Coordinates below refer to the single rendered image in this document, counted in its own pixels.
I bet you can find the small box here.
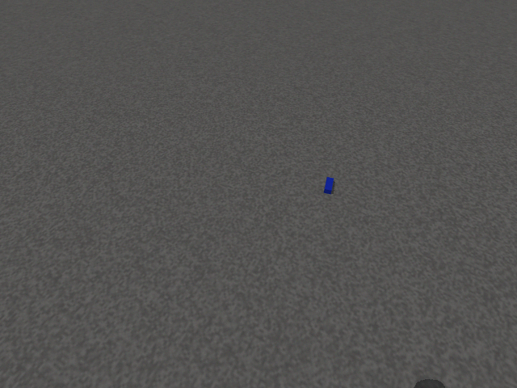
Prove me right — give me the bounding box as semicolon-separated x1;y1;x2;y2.
324;177;334;194

